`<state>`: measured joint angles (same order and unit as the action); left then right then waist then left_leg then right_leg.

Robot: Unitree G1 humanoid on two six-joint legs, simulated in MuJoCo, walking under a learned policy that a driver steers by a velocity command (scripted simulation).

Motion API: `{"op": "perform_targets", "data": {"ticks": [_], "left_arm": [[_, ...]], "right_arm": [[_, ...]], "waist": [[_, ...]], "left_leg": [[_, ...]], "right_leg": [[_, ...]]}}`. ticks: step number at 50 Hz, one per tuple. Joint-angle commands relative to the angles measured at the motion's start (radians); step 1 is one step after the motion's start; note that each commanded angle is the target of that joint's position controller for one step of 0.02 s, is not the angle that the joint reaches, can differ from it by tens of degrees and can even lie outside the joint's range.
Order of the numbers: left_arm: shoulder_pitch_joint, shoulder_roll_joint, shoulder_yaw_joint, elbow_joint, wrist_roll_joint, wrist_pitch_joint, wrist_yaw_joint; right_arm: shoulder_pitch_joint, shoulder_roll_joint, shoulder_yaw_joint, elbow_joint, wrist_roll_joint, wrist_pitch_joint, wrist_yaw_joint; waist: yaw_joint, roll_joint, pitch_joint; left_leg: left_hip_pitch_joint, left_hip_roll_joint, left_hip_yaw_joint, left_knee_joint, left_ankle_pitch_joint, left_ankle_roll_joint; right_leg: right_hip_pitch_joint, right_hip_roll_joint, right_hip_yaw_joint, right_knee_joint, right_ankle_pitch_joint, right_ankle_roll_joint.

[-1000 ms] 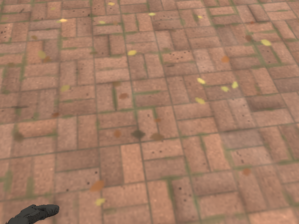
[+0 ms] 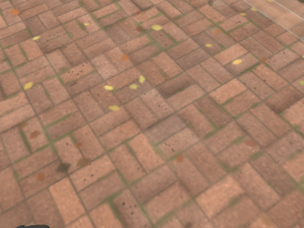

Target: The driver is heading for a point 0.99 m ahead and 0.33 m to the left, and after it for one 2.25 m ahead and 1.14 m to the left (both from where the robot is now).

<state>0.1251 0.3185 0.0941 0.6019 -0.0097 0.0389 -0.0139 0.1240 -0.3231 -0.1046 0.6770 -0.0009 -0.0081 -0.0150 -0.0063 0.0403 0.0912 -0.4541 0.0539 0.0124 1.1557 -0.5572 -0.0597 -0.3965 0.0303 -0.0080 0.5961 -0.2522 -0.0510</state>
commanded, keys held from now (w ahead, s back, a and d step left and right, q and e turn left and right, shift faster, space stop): q+shift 0.76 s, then shift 0.18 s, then e+shift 0.04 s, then w+e+shift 0.02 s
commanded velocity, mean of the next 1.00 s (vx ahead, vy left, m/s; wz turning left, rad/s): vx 0.00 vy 0.00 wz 0.51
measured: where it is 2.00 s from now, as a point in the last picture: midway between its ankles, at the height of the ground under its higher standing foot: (136, 162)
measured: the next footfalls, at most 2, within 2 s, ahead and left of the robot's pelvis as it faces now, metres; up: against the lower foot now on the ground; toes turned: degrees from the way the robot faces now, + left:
left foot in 0.44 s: +0.02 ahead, +0.13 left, +0.00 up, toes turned +15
right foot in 0.92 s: +0.19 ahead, -0.03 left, +0.00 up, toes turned +43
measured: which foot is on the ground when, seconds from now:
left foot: up 0.00-0.42, down 0.44-0.94, up 0.96-1.00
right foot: down 0.00-0.44, up 0.46-0.90, down 0.92-1.00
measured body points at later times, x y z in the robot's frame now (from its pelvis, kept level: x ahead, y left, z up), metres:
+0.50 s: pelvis +0.02 +0.04 +0.00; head +0.06 +0.08 +0.44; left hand +0.14 +0.35 -0.11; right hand +0.20 -0.23 -0.08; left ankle -0.01 +0.12 -0.73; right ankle +0.02 -0.10 -0.69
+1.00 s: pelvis +0.07 +0.03 +0.00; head +0.10 +0.04 +0.45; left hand +0.03 +0.35 -0.08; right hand +0.40 -0.08 -0.07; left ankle -0.02 +0.11 -0.71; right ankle +0.16 -0.05 -0.73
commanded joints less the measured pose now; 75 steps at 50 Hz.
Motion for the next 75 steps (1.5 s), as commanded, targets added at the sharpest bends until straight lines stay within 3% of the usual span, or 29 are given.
{"op": "perform_targets", "data": {"ticks": [1,6,8,11,16,20,21,22,23,24,26,28,32,38,45,46,47,48,49,50,52,57,60,61,62,63,64,66,75], "left_arm": [[-0.012,0.126,0.027,-0.056,-0.013,-0.025,0.029],[-0.065,0.009,-0.032,-0.009,0.037,-0.041,0.041],[-0.054,0.052,-0.020,0.010,0.047,-0.043,0.040],[-0.031,0.131,0.007,0.028,0.038,-0.027,0.046],[-0.047,0.109,0.010,0.037,0.024,-0.017,0.053],[-0.082,0.114,0.022,0.034,0.001,-0.005,0.057],[-0.063,0.097,0.022,0.045,-0.008,-0.003,0.057],[-0.027,0.064,0.019,0.047,0.006,-0.005,0.053],[-0.128,0.022,0.003,-0.030,0.045,-0.016,0.050],[-0.196,0.051,0.007,-0.044,0.038,-0.029,0.049],[-0.152,0.072,0.017,-0.016,0.014,-0.038,0.048],[-0.133,0.082,0.022,0.000,0.022,-0.040,0.052],[-0.122,0.049,0.009,0.015,0.009,-0.047,0.042],[-0.144,0.063,0.011,0.022,0.004,-0.060,0.035],[-0.056,0.086,0.018,0.048,0.005,-0.086,0.006],[-0.048,0.095,0.020,0.048,0.013,-0.089,0.006],[-0.053,0.142,0.023,0.028,0.031,-0.088,0.010],[-0.042,0.161,0.019,0.045,0.051,-0.083,0.009],[-0.041,0.090,-0.004,0.051,0.045,-0.091,0.005],[-0.029,0.037,-0.024,0.059,0.033,-0.096,0.002],[0.060,0.155,0.008,0.086,-0.025,-0.069,0.011],[0.098,0.153,0.012,0.058,-0.026,-0.049,0.051],[0.037,0.114,0.006,0.004,-0.034,-0.048,0.049],[-0.007,0.138,0.033,0.022,0.035,-0.042,0.012],[-0.027,0.012,-0.002,-0.049,0.018,-0.051,-0.003],[-0.098,0.043,-0.008,-0.089,0.030,-0.056,-0.013],[-0.101,0.059,-0.004,-0.078,0.032,-0.053,-0.024],[0.006,0.066,0.000,-0.025,0.043,-0.044,-0.052],[-0.226,0.050,-0.041,-0.108,0.048,-0.024,-0.108]], "right_arm": [[-0.039,-0.108,-0.019,-0.086,-0.009,-0.003,-0.025],[0.084,-0.012,0.022,-0.010,0.004,0.026,-0.010],[0.031,-0.033,0.026,-0.033,0.011,0.032,-0.005],[0.003,-0.109,0.008,-0.066,0.025,0.038,-0.005],[0.042,-0.065,0.017,-0.074,0.024,0.039,0.011],[0.126,-0.052,0.011,-0.061,0.031,0.042,0.032],[0.163,-0.068,0.002,-0.051,0.027,0.042,0.029],[0.193,-0.162,-0.027,-0.056,0.021,0.038,0.014],[0.193,-0.292,-0.054,-0.090,0.002,0.025,0.006],[0.228,-0.245,-0.043,-0.103,-0.030,0.005,0.015],[0.136,-0.206,-0.036,-0.103,0.000,-0.014,0.007],[0.074,-0.164,-0.019,-0.123,0.032,0.006,-0.015],[0.096,-0.176,-0.023,-0.136,0.025,0.028,-0.033],[0.062,-0.197,-0.033,-0.165,0.024,0.048,-0.035],[-0.006,-0.154,-0.004,-0.186,0.020,0.057,-0.021],[0.012,-0.135,0.003,-0.181,0.017,0.053,-0.020],[0.072,-0.087,0.019,-0.174,-0.008,0.047,-0.015],[0.128,-0.083,0.020,-0.172,-0.010,0.040,-0.018],[0.127,-0.129,0.009,-0.160,-0.015,0.034,-0.025],[0.096,-0.131,0.012,-0.139,-0.010,0.035,-0.027],[0.025,-0.137,0.008,-0.153,-0.009,0.026,-0.013],[-0.013,-0.031,0.035,-0.138,0.005,-0.072,0.014],[0.107,-0.061,0.013,-0.074,0.027,-0.094,0.005],[0.274,-0.121,0.012,-0.021,-0.049,-0.058,-0.015],[0.310,-0.210,-0.003,-0.042,-0.066,-0.046,-0.025],[0.233,-0.239,-0.017,-0.048,-0.074,-0.037,-0.029],[0.187,-0.159,0.005,-0.053,-0.068,-0.042,-0.021],[0.164,-0.107,0.026,-0.049,-0.053,-0.056,-0.009],[0.301,-0.098,0.032,0.075,-0.046,-0.098,0.004]], "waist": [[0.016,-0.112,-0.220],[-0.018,-0.152,-0.227],[0.021,-0.185,-0.166],[0.050,-0.173,-0.088],[0.034,-0.139,-0.113],[-0.021,-0.140,-0.175],[-0.036,-0.107,-0.175],[-0.022,0.082,-0.167],[-0.020,0.340,-0.140],[-0.089,0.202,-0.235],[-0.018,0.054,-0.192],[0.008,0.042,-0.194],[0.001,0.047,-0.207],[-0.009,0.118,-0.181],[0.007,0.149,-0.197],[0.007,0.111,-0.191],[-0.028,-0.068,-0.224],[-0.068,-0.274,-0.178],[-0.057,-0.252,-0.181],[-0.038,-0.171,-0.198],[0.015,-0.225,-0.124],[0.003,-0.228,-0.082],[-0.068,-0.164,-0.098],[-0.145,-0.057,-0.142],[-0.162,0.182,-0.179],[-0.133,0.152,-0.088],[-0.097,0.056,-0.035],[-0.045,0.075,-0.058],[-0.074,0.052,0.099]], "left_leg": [[-0.203,0.025,-0.071,0.035,0.098,0.003],[0.066,0.036,-0.034,-0.198,0.251,-0.022],[0.092,0.036,-0.026,-0.285,0.247,-0.017],[-0.009,0.033,-0.009,-0.272,0.158,-0.005],[-0.033,0.046,0.017,-0.291,0.085,0.009],[0.114,-0.006,0.086,-0.529,0.222,0.055],[0.193,-0.028,0.066,-0.649,0.339,0.090],[0.323,0.083,-0.160,-0.760,0.627,0.162],[0.452,0.313,-0.586,-0.785,0.976,0.364],[0.485,0.344,-0.605,-0.804,0.974,0.451],[0.482,0.225,-0.438,-0.771,0.897,0.344],[0.441,0.170,-0.375,-0.763,0.905,0.291],[0.444,0.116,-0.382,-0.754,0.877,0.276],[0.347,0.073,-0.496,-0.726,0.726,0.250],[0.299,0.042,-0.540,-0.629,0.741,0.213],[0.255,0.009,-0.521,-0.609,0.613,0.179],[0.188,-0.083,-0.421,-0.462,0.318,0.126],[0.053,-0.227,-0.310,-0.302,-0.140,0.051],[0.033,-0.158,-0.292,-0.176,-0.159,-0.003],[0.057,-0.105,-0.273,-0.183,-0.059,-0.019],[-0.083,-0.094,-0.136,-0.172,0.012,-0.033],[0.195,-0.134,-0.061,-0.613,0.089,0.025],[0.500,-0.091,-0.039,-0.897,0.394,0.065],[0.766,-0.018,-0.075,-0.854,0.254,0.092],[0.818,0.287,-0.429,-0.953,-0.101,0.146],[0.632,0.415,-0.588,-0.989,-0.204,0.227],[0.578,0.367,-0.527,-0.989,-0.176,0.222],[0.552,0.267,-0.339,-0.995,-0.016,0.176],[0.477,0.196,0.113,-1.096,0.418,0.139]], "right_leg": [[0.304,-0.281,0.311,-0.234,0.412,-0.195],[0.156,-0.198,0.092,-0.268,0.348,-0.151],[0.127,-0.222,0.099,-0.300,0.186,-0.164],[0.165,-0.302,0.174,-0.319,0.078,-0.202],[0.270,-0.356,0.144,-0.258,0.316,-0.204],[0.293,-0.338,0.028,-0.128,0.434,-0.128],[0.246,-0.299,-0.028,-0.039,0.335,-0.068],[0.072,-0.201,-0.124,0.184,0.094,0.031],[-0.287,0.000,-0.109,0.437,-0.379,0.130],[-0.339,0.018,0.066,0.609,-0.453,0.123],[-0.376,-0.020,0.113,0.628,-0.273,0.101],[-0.325,-0.028,0.119,0.573,-0.165,0.114],[-0.274,0.023,0.118,0.412,-0.075,0.146],[-0.160,0.064,0.147,0.180,-0.046,0.155],[0.100,0.020,0.096,-0.130,0.089,0.090],[0.188,-0.024,0.129,-0.209,0.235,0.065],[0.291,-0.193,0.313,-0.242,0.429,-0.001],[0.306,-0.345,0.508,-0.240,0.666,-0.180],[0.242,-0.406,0.619,-0.270,0.541,-0.268],[0.239,-0.326,0.559,-0.306,0.167,-0.219],[0.273,-0.253,0.576,-0.394,-0.383,-0.170],[0.124,-0.109,0.465,-0.421,-0.280,-0.120],[-0.050,-0.047,0.434,-0.316,-0.220,-0.071],[-0.272,0.052,0.294,-0.100,-0.235,-0.012],[-0.470,0.115,0.151,0.196,-0.296,0.016],[-0.572,-0.009,0.117,0.338,-0.192,0.020],[-0.580,-0.048,0.132,0.419,-0.120,0.019],[-0.539,-0.055,0.100,0.522,-0.042,0.033],[-0.494,-0.114,-0.067,0.386,0.102,-0.019]]}}
Keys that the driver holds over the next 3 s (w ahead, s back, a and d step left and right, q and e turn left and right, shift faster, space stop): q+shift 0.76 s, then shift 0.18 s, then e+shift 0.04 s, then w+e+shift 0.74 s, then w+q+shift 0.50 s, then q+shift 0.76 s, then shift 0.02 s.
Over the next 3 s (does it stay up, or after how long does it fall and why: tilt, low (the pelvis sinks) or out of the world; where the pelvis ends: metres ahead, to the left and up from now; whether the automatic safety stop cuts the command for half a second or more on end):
stays up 1.22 0.17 0.00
